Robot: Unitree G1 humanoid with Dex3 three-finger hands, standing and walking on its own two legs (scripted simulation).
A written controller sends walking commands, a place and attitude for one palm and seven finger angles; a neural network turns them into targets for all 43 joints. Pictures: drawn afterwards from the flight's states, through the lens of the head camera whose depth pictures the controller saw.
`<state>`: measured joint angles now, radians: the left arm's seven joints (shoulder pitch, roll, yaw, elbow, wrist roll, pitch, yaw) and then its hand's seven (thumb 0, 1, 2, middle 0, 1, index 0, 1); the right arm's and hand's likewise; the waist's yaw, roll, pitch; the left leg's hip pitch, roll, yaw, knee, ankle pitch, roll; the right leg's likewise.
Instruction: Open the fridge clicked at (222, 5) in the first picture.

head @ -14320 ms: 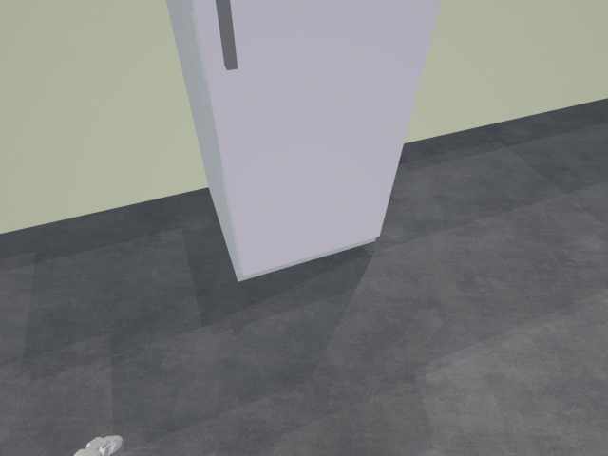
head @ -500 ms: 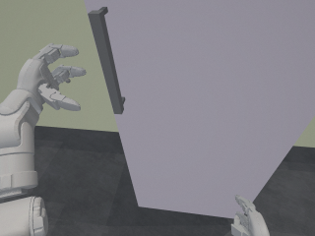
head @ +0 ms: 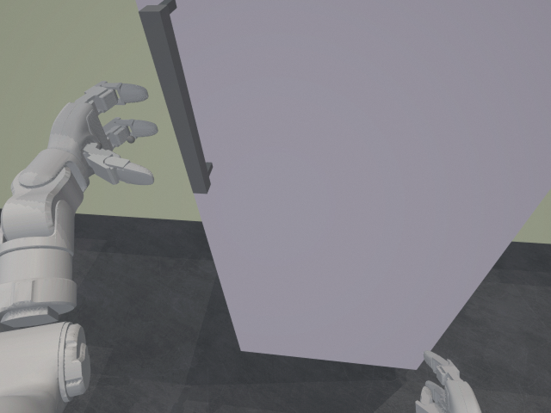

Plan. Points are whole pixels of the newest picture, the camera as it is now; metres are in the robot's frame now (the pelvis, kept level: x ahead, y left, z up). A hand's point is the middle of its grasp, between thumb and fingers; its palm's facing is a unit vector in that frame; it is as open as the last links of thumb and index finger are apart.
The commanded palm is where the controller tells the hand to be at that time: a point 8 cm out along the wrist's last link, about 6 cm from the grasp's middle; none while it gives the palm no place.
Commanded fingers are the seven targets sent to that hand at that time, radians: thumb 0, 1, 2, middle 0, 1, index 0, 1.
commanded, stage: move the hooked fingers beside the handle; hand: left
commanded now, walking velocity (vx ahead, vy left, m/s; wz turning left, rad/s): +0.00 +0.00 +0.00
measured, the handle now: (187, 109) +0.44 +0.14 +0.25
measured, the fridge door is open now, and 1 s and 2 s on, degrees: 0 0 0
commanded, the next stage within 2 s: none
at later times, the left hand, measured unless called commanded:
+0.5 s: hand (129, 123) +0.37 +0.19 +0.27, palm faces -0.04 -1.00 -0.05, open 14.0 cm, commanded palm +0.36 +0.25 +0.25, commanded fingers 0.00 -0.50 0.30 -0.30 -1.20 -0.30 -1.20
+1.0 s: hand (139, 146) +0.38 +0.20 +0.23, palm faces -0.02 -1.00 -0.07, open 14.0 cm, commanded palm +0.36 +0.25 +0.25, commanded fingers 0.00 -0.50 0.30 -0.30 -1.20 -0.30 -1.20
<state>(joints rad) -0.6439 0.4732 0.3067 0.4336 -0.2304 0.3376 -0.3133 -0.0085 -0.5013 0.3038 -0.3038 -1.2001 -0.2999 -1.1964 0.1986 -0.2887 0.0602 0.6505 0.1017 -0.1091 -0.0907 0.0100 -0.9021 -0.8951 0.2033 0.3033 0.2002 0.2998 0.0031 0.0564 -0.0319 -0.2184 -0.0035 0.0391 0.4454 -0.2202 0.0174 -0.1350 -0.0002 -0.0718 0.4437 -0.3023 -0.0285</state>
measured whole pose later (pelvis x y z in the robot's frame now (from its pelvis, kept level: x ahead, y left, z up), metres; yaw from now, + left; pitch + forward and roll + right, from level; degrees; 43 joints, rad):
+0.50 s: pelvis +0.00 +0.00 +0.00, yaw +0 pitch -2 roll +0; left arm -0.64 0.41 0.29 0.32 -0.25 0.33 -0.27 -0.01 -0.50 0.30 -0.31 -1.20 -0.30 -1.20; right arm 0.19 -0.27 0.07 0.67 0.10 -0.10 -0.09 0.01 -0.90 -0.90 0.20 0.30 0.20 0.30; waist 0.02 0.05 -0.05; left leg -0.18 -0.01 0.04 0.44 -0.22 0.02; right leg -0.10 0.00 -0.07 0.44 -0.30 -0.02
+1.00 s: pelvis +0.00 +0.00 +0.00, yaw -1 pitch -1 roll +1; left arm -0.58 0.45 0.30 0.38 -0.24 0.36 -0.29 -0.01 -0.50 0.30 -0.30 -1.20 -0.30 -1.20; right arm 0.22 -0.30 0.05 0.65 0.11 -0.08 -0.09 0.01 -0.90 -0.90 0.20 0.30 0.20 0.30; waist 0.00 0.07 -0.04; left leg -0.20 0.00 0.05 0.43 -0.21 0.01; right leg -0.12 0.00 -0.06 0.44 -0.30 -0.03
